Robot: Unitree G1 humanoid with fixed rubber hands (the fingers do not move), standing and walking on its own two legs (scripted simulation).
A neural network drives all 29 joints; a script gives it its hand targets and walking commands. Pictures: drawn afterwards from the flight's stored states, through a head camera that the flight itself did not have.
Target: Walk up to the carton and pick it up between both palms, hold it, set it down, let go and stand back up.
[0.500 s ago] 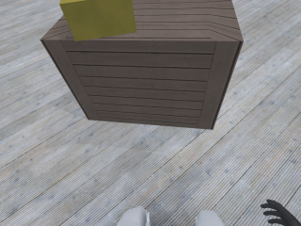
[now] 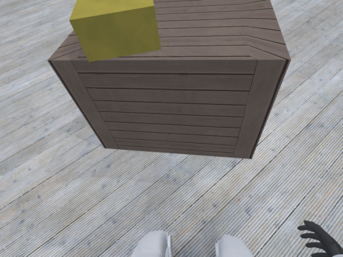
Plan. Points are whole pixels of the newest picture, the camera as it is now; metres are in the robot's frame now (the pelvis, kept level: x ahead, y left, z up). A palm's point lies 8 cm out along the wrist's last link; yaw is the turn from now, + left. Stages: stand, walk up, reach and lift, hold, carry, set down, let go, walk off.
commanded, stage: walk up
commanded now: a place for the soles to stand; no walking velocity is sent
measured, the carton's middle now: (119, 21) +0.99 +0.23 +0.08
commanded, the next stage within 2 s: none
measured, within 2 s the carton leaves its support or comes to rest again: neither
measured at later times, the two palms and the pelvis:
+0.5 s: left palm out of the picture +0.14 +0.45 -0.07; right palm (280, 252) +0.14 -0.21 -0.09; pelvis +0.07 +0.12 +0.00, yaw -2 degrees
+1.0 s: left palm out of the picture +0.16 +0.56 -0.08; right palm (229, 240) +0.17 -0.10 -0.10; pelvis +0.09 +0.22 -0.02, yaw -2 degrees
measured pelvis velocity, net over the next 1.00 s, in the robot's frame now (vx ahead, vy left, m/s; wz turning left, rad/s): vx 0.09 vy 0.22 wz -0.03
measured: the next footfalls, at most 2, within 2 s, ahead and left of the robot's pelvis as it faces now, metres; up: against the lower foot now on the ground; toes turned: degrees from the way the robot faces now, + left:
left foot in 0.20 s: +0.11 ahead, +0.19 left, +0.00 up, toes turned +5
right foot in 0.56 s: +0.18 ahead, -0.02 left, +0.00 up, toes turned -2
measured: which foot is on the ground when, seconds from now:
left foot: up 0.00-0.18, down 0.20-0.56, up 0.58-0.84, down 0.86-1.00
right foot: down 0.00-0.20, up 0.22-0.54, down 0.56-0.86, up 0.88-1.00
